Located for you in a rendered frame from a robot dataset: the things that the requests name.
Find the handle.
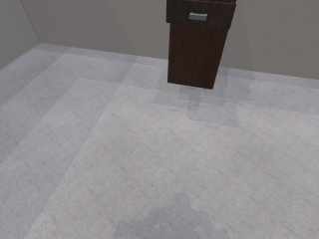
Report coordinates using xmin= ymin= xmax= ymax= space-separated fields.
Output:
xmin=188 ymin=12 xmax=207 ymax=21

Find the cabinet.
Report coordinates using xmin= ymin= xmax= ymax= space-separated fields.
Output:
xmin=167 ymin=0 xmax=236 ymax=90

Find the drawer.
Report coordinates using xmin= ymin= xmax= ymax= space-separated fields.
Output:
xmin=165 ymin=0 xmax=236 ymax=30

